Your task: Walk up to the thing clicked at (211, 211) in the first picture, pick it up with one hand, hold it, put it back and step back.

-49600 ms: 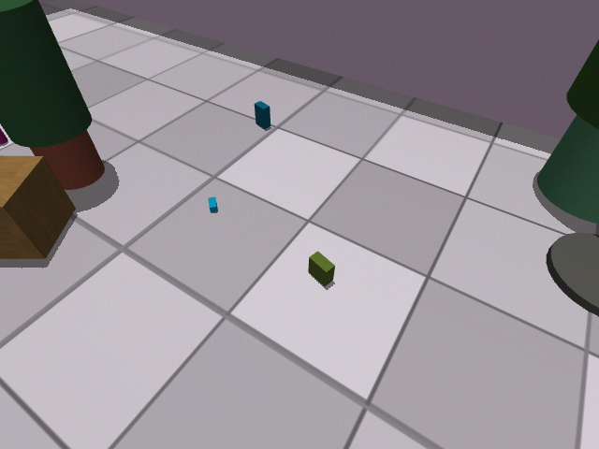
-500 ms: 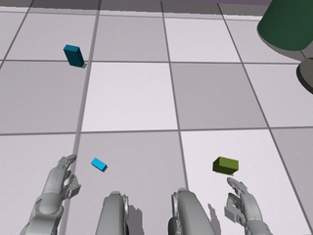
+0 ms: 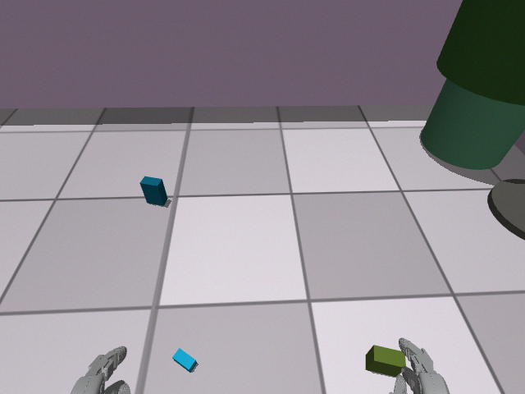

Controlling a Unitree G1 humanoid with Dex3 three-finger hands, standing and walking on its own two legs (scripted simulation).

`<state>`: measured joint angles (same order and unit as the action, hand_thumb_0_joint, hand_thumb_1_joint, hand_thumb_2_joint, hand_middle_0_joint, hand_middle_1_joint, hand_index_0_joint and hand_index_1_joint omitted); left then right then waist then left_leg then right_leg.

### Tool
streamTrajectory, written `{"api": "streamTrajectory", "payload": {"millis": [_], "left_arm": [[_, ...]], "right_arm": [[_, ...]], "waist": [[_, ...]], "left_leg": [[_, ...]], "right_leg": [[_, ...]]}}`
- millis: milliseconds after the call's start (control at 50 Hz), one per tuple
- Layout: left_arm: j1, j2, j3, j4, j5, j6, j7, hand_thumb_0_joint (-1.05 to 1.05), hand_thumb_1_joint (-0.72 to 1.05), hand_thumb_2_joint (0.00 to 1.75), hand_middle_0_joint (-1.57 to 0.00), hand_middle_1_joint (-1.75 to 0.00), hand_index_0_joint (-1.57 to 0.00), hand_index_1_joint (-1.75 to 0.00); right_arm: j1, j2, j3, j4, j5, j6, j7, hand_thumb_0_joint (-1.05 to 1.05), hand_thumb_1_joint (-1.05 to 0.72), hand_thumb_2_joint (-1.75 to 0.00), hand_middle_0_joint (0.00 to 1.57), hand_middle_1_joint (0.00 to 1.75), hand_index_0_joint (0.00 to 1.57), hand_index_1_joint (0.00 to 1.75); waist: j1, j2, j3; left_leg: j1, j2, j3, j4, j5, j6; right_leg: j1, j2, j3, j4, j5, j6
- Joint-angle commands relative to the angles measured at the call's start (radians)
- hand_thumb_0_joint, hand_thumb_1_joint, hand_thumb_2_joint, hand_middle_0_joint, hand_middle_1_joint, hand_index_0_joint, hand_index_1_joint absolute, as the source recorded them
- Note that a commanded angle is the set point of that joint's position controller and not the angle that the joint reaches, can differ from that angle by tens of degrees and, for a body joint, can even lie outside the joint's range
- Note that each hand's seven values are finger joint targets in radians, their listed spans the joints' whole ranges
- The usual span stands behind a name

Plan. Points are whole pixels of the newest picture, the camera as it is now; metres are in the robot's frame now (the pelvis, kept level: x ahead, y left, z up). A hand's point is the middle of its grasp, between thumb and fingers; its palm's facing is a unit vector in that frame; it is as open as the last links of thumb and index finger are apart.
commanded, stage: home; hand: left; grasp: from above
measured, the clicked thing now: (184, 360) +0.42 +0.23 -0.70
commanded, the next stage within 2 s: stand in 2.00 s
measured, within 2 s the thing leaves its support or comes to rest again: neither
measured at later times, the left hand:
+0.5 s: hand out of the picture +0.15 +0.18 -0.04, palm faces +0.05 -0.98 -0.20, open 7.5 cm
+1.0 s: hand out of the picture +0.16 +0.17 -0.04, palm faces +0.05 -0.98 -0.20, open 7.4 cm
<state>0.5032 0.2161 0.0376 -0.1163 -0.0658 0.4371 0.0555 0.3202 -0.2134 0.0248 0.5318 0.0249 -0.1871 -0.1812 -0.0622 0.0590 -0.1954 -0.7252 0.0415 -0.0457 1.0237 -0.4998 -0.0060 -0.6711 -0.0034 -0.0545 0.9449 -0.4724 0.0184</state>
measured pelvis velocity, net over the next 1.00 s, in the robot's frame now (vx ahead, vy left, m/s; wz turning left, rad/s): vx -0.01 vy -0.01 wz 0.01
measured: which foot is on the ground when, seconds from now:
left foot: down 0.00-1.00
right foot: down 0.00-1.00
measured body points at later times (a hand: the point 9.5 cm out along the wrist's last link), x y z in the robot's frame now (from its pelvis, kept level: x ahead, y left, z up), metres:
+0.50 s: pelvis -0.01 +0.00 +0.00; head +0.01 +0.00 +0.45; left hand +0.15 +0.23 -0.03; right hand +0.15 -0.24 -0.06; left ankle +0.00 +0.12 -0.68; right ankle +0.00 -0.14 -0.68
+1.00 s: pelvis -0.01 -0.01 +0.00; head +0.01 +0.00 +0.45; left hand +0.15 +0.22 -0.03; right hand +0.15 -0.25 -0.06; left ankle +0.00 +0.12 -0.68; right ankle +0.00 -0.14 -0.68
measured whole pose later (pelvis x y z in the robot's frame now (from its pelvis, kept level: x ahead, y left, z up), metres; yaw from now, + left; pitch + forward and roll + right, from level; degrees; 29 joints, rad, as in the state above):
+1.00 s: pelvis -0.01 -0.01 +0.00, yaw +0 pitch +10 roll -2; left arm 0.49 0.22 0.03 -0.12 -0.05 0.46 0.02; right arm 0.29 -0.22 0.03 0.55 0.01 -0.25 -0.19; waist -0.04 0.05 -0.16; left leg -0.69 0.04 -0.05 1.01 -0.49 -0.02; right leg -0.64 0.00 -0.05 0.95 -0.47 0.01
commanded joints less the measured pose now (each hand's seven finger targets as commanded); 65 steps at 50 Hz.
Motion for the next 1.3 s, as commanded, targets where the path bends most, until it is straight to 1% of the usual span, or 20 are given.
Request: {"api": "streamTrajectory", "payload": {"millis": [0,20,60,100,120,180,200,220,280,300,320,480,680,840,980,1020,1080,1100,1240,1280], "left_arm": [[-0.011,0.097,0.050,-0.198,0.011,-0.034,-0.016,0.00,0.90,0.90,-0.20,-0.30,-0.20,-0.30],[-0.023,0.093,0.039,-0.190,0.010,-0.033,-0.020,0.00,0.90,0.90,-0.20,-0.30,-0.20,-0.30],[-0.023,0.094,0.042,-0.178,0.013,-0.033,-0.028,0.00,0.90,0.90,-0.20,-0.30,-0.20,-0.30],[-0.048,0.099,0.043,-0.178,0.019,-0.036,-0.032,0.00,0.90,0.90,-0.20,-0.30,-0.20,-0.30],[-0.046,0.104,0.056,-0.180,0.016,-0.040,-0.034,0.00,0.89,0.89,-0.20,-0.29,-0.20,-0.30],[-0.045,0.106,0.052,-0.180,0.021,-0.040,-0.037,0.00,0.86,0.88,-0.20,-0.29,-0.20,-0.29],[-0.044,0.109,0.056,-0.197,0.022,-0.040,-0.034,0.00,0.89,0.89,-0.20,-0.30,-0.20,-0.30],[-0.046,0.111,0.057,-0.186,0.025,-0.039,-0.033,0.00,0.83,0.86,-0.19,-0.28,-0.19,-0.29],[-0.044,0.112,0.060,-0.196,0.023,-0.037,-0.030,0.00,0.89,0.89,-0.20,-0.30,-0.20,-0.30],[-0.045,0.106,0.048,-0.193,0.023,-0.038,-0.032,0.00,0.88,0.89,-0.20,-0.29,-0.20,-0.29],[-0.037,0.111,0.055,-0.196,0.025,-0.036,-0.031,0.00,0.86,0.87,-0.20,-0.29,-0.19,-0.29],[-0.037,0.108,0.056,-0.187,0.019,-0.033,-0.028,0.00,0.89,0.89,-0.20,-0.29,-0.20,-0.30],[-0.034,0.107,0.057,-0.183,0.017,-0.034,-0.032,0.00,0.90,0.90,-0.20,-0.30,-0.20,-0.30],[-0.042,0.111,0.054,-0.188,0.018,-0.028,-0.032,0.00,0.90,0.90,-0.20,-0.30,-0.20,-0.30],[-0.033,0.112,0.056,-0.189,0.019,-0.029,-0.034,0.00,0.90,0.90,-0.20,-0.30,-0.20,-0.30],[-0.047,0.111,0.051,-0.189,0.021,-0.030,-0.033,0.00,0.90,0.90,-0.20,-0.30,-0.20,-0.30],[-0.040,0.108,0.056,-0.182,0.020,-0.031,-0.033,0.00,0.90,0.90,-0.20,-0.30,-0.20,-0.30],[-0.043,0.107,0.051,-0.196,0.021,-0.033,-0.034,0.00,0.90,0.90,-0.20,-0.30,-0.20,-0.30],[-0.029,0.107,0.054,-0.185,0.019,-0.035,-0.034,0.00,0.90,0.90,-0.20,-0.30,-0.20,-0.30],[-0.019,0.110,0.060,-0.187,0.020,-0.035,-0.032,0.00,0.90,0.90,-0.20,-0.30,-0.20,-0.30]], "right_arm": [[-0.080,-0.120,-0.047,-0.163,-0.013,-0.073,-0.019,0.00,-0.90,-0.90,0.20,0.30,0.20,0.30],[-0.084,-0.124,-0.045,-0.160,-0.013,-0.078,-0.019,0.00,-0.90,-0.90,0.20,0.30,0.20,0.30],[-0.081,-0.127,-0.049,-0.155,-0.018,-0.089,-0.019,0.00,-0.90,-0.90,0.20,0.30,0.20,0.30],[-0.085,-0.128,-0.048,-0.154,-0.019,-0.095,-0.019,0.00,-0.90,-0.90,0.20,0.30,0.20,0.30],[-0.081,-0.131,-0.051,-0.152,-0.021,-0.099,-0.017,0.00,-0.90,-0.90,0.20,0.30,0.20,0.30],[-0.094,-0.130,-0.047,-0.154,-0.023,-0.105,-0.014,0.00,-0.90,-0.90,0.20,0.30,0.20,0.30],[-0.093,-0.130,-0.049,-0.158,-0.022,-0.107,-0.014,0.00,-0.90,-0.90,0.20,0.30,0.20,0.30],[-0.097,-0.130,-0.047,-0.154,-0.022,-0.109,-0.013,0.00,-0.90,-0.90,0.20,0.30,0.20,0.30],[-0.101,-0.127,-0.044,-0.153,-0.023,-0.112,-0.014,0.00,-0.90,-0.90,0.20,0.30,0.20,0.30],[-0.096,-0.129,-0.045,-0.148,-0.023,-0.113,-0.013,0.00,-0.90,-0.90,0.20,0.30,0.20,0.30],[-0.101,-0.129,-0.044,-0.154,-0.023,-0.113,-0.013,0.00,-0.90,-0.90,0.20,0.30,0.20,0.30],[-0.104,-0.128,-0.042,-0.152,-0.021,-0.114,-0.016,0.00,-0.90,-0.90,0.20,0.30,0.20,0.30],[-0.099,-0.129,-0.046,-0.146,-0.019,-0.119,-0.020,0.00,-0.90,-0.90,0.20,0.30,0.20,0.30],[-0.101,-0.126,-0.042,-0.149,-0.017,-0.122,-0.023,0.00,-0.90,-0.90,0.20,0.30,0.20,0.30],[-0.090,-0.129,-0.049,-0.137,-0.019,-0.124,-0.023,0.00,-0.90,-0.90,0.20,0.30,0.20,0.30],[-0.097,-0.126,-0.045,-0.142,-0.018,-0.122,-0.023,0.00,-0.90,-0.90,0.20,0.30,0.20,0.30],[-0.097,-0.126,-0.046,-0.142,-0.018,-0.121,-0.022,0.00,-0.90,-0.90,0.20,0.30,0.20,0.30],[-0.098,-0.125,-0.048,-0.143,-0.019,-0.121,-0.022,0.00,-0.90,-0.90,0.20,0.30,0.20,0.30],[-0.098,-0.127,-0.049,-0.140,-0.019,-0.122,-0.023,0.00,-0.90,-0.90,0.20,0.30,0.20,0.30],[-0.097,-0.125,-0.050,-0.143,-0.019,-0.120,-0.022,0.00,-0.90,-0.90,0.20,0.30,0.20,0.30]], "waist": [[0.009,-0.012,-0.029],[0.000,-0.024,-0.009],[-0.004,-0.018,-0.011],[-0.002,-0.014,-0.009],[0.004,-0.015,-0.020],[0.014,0.007,-0.009],[0.014,0.012,-0.037],[0.016,-0.003,-0.021],[0.019,-0.006,-0.038],[0.016,-0.001,-0.035],[0.022,0.015,-0.020],[0.022,-0.021,-0.023],[0.022,-0.008,-0.025],[0.026,-0.032,-0.018],[0.021,-0.022,-0.050],[0.024,-0.017,-0.017],[0.027,-0.009,-0.020],[0.020,-0.006,-0.036],[0.019,-0.021,-0.035],[0.027,-0.015,-0.053]], "left_leg": [[0.131,-0.039,-0.001,-0.196,0.232,0.019],[0.132,-0.039,-0.004,-0.201,0.224,0.020],[0.145,-0.035,-0.007,-0.200,0.243,0.017],[0.150,-0.036,-0.005,-0.200,0.240,0.018],[0.150,-0.038,-0.006,-0.195,0.251,0.017],[0.150,-0.037,-0.005,-0.203,0.224,0.014],[0.159,-0.042,0.000,-0.198,0.233,0.016],[0.151,-0.041,-0.003,-0.201,0.220,0.016],[0.154,-0.044,0.004,-0.190,0.231,0.018],[0.150,-0.044,-0.001,-0.194,0.227,0.017],[0.145,-0.042,0.001,-0.199,0.214,0.016],[0.128,-0.042,-0.003,-0.196,0.184,0.020],[0.135,-0.035,-0.008,-0.204,0.176,0.015],[0.117,-0.043,0.010,-0.187,0.162,0.021],[0.141,-0.041,0.009,-0.174,0.230,0.018],[0.123,-0.042,0.007,-0.179,0.207,0.019],[0.127,-0.039,0.006,-0.189,0.185,0.016],[0.139,-0.038,0.005,-0.186,0.193,0.016],[0.139,-0.040,0.010,-0.170,0.230,0.018],[0.139,-0.039,0.006,-0.173,0.241,0.015]], "right_leg": [[0.059,0.037,-0.026,-0.163,0.190,-0.021],[0.056,0.036,-0.029,-0.167,0.184,-0.019],[0.056,0.037,-0.030,-0.158,0.196,-0.020],[0.056,0.033,-0.026,-0.158,0.195,-0.021],[0.063,0.032,-0.025,-0.154,0.205,-0.020],[0.059,0.031,-0.026,-0.154,0.179,-0.021],[0.068,0.029,-0.021,-0.158,0.190,-0.021],[0.067,0.030,-0.023,-0.158,0.180,-0.019],[0.081,0.027,-0.017,-0.161,0.194,-0.018],[0.079,0.027,-0.017,-0.157,0.191,-0.019],[0.070,0.028,-0.018,-0.158,0.179,-0.020],[0.070,0.028,-0.019,-0.163,0.155,-0.016],[0.058,0.030,-0.017,-0.153,0.143,-0.019],[0.060,0.022,-0.008,-0.173,0.134,-0.014],[0.076,0.023,-0.005,-0.154,0.197,-0.015],[0.059,0.023,-0.007,-0.159,0.175,-0.015],[0.057,0.025,-0.009,-0.158,0.152,-0.017],[0.059,0.026,-0.008,-0.156,0.160,-0.017],[0.070,0.022,-0.005,-0.152,0.201,-0.013],[0.074,0.024,-0.008,-0.147,0.206,-0.016]]}}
